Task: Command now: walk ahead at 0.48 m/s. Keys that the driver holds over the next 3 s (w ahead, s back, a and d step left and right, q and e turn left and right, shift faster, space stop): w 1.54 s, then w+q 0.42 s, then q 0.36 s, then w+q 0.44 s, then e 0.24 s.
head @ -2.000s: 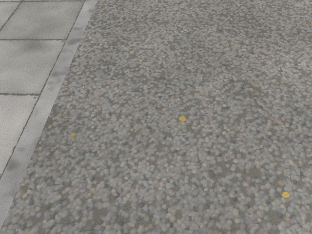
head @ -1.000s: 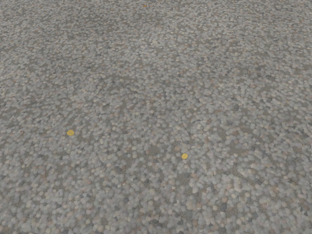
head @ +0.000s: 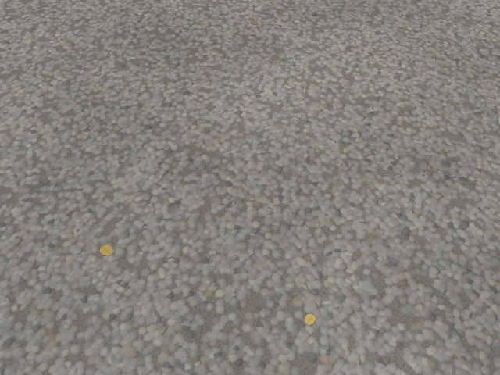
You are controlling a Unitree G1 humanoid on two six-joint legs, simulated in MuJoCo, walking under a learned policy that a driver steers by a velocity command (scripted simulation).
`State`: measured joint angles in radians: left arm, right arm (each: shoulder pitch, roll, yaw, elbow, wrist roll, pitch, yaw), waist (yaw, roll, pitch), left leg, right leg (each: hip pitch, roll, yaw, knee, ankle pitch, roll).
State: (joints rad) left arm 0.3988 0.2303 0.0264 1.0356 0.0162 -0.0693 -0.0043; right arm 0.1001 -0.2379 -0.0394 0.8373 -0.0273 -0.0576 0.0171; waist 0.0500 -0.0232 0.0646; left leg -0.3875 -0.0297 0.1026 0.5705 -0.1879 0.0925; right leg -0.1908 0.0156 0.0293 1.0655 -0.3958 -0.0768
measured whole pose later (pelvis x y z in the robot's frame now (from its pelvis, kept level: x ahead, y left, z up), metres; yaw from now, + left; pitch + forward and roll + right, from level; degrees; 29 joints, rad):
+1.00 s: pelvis +0.55 +0.01 +0.00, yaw +1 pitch +1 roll -2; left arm 0.46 0.19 0.04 1.09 0.03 -0.09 0.01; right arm 0.00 -0.19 -0.03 0.85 -0.03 -0.05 0.02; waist 0.07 0.01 0.05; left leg -0.48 0.03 0.08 0.54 -0.12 0.09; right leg 0.12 0.06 -0.07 0.25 -0.38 -0.04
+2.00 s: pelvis +1.08 +0.01 +0.01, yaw +12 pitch +0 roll -1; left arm 0.40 0.17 0.04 1.03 0.02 -0.11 0.02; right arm 0.10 -0.20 -0.05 0.90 -0.03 -0.01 0.05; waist 0.03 0.03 0.06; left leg -0.62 0.08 0.08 0.72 -0.01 0.07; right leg 0.07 0.04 -0.28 0.23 -0.30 -0.05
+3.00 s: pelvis +1.39 +0.10 +0.02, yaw +39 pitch +2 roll +1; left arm 0.37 0.23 0.03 0.86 0.01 -0.06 0.00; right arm 0.16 -0.27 -0.05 0.77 -0.04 -0.02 0.03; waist 0.05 0.05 0.03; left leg -0.51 -0.02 -0.03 0.79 -0.26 -0.02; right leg -0.11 0.03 0.04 0.33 -0.25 -0.03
